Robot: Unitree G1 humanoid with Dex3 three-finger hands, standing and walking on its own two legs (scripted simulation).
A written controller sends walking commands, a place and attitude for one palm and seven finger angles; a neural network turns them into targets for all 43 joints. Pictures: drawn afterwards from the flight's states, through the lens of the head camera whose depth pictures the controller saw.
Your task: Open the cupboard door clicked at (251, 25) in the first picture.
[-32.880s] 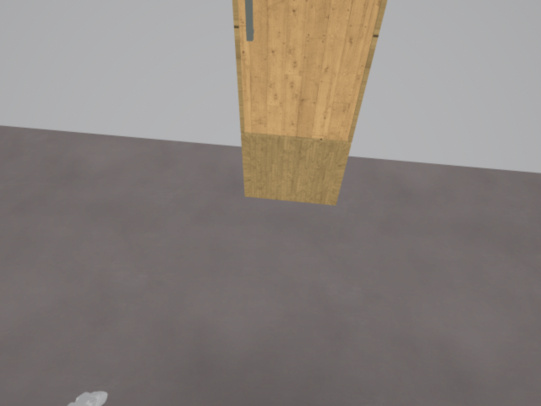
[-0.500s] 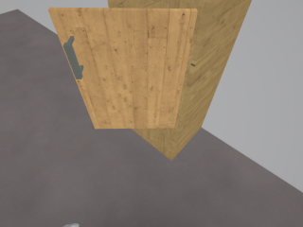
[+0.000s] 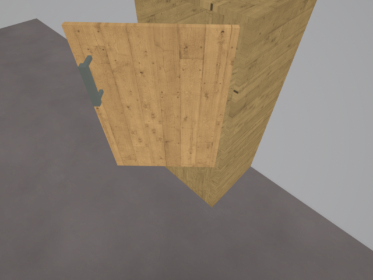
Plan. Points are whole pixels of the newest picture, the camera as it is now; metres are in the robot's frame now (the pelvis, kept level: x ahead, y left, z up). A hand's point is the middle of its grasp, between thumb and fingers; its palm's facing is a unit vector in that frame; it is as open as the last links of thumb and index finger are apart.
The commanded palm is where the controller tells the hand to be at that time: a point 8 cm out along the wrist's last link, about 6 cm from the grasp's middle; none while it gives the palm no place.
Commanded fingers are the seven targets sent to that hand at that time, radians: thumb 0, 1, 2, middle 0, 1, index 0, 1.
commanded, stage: look again from close up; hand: left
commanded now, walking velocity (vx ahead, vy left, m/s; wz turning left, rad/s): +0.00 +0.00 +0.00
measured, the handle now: (93, 81) +0.58 +0.29 +0.11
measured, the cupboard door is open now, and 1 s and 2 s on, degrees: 43 43 43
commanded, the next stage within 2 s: come to a stop and stand still in 0.56 s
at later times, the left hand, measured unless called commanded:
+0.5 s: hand out of the picture +0.04 +0.22 -0.18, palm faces -0.01 -0.97 -0.24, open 7.4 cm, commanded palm none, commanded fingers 0.00 0.90 0.90 -0.20 -0.30 -0.20 -0.30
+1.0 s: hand out of the picture +0.02 +0.22 -0.18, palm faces -0.05 -0.97 -0.24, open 7.4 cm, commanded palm none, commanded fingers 0.00 0.90 0.90 -0.20 -0.30 -0.20 -0.30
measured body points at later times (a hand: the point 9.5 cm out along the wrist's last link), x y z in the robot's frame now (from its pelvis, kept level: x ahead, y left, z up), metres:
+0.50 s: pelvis +0.01 +0.03 -0.01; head +0.02 +0.03 +0.44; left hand +0.04 +0.27 -0.16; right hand +0.06 -0.21 -0.16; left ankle +0.01 +0.15 -0.74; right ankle -0.05 -0.11 -0.74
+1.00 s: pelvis -0.01 +0.03 -0.01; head +0.01 +0.02 +0.44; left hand +0.02 +0.27 -0.16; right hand +0.02 -0.21 -0.17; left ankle +0.01 +0.15 -0.74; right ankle -0.05 -0.11 -0.74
